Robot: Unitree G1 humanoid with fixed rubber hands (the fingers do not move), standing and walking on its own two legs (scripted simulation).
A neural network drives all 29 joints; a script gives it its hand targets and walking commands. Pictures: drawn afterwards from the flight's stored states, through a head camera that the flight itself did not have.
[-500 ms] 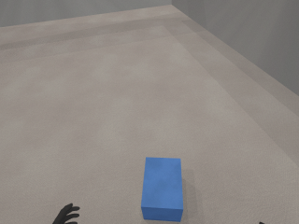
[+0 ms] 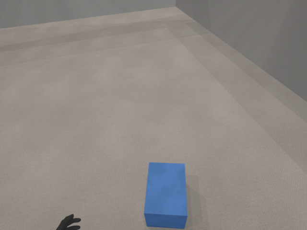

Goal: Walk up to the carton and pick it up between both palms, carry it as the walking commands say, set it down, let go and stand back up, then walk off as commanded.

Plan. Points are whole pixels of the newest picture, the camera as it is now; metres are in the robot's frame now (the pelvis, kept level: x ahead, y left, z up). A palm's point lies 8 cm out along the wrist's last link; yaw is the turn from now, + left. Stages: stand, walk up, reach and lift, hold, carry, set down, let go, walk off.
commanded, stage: walk off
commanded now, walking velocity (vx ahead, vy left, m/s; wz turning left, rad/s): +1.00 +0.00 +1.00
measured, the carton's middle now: (166, 194) +0.50 -0.05 -0.66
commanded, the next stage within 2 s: none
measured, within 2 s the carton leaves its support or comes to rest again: rests again in 1.92 s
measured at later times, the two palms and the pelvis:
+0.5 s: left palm out of the picture +0.17 +0.20 -0.09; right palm (260, 185) +0.28 -0.32 -0.11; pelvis +0.15 -0.06 +0.00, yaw +5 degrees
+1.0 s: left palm (75, 99) +0.69 +0.35 -0.04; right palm (207, 143) +0.44 -0.19 -0.09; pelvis +0.46 +0.08 +0.00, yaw +19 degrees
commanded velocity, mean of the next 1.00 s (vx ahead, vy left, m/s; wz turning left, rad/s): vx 1.00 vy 0.00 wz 1.00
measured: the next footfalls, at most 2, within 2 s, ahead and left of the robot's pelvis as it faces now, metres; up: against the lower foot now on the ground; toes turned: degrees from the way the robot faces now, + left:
right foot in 0.26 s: +0.06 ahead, -0.15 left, +0.00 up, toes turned +0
left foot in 0.74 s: +0.40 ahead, +0.11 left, +0.00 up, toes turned +12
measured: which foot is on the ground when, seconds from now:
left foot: down 0.00-0.24, up 0.26-0.72, down 0.74-1.00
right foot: down 0.00-0.02, up 0.04-0.24, down 0.26-0.76, up 0.78-0.94, down 0.96-1.00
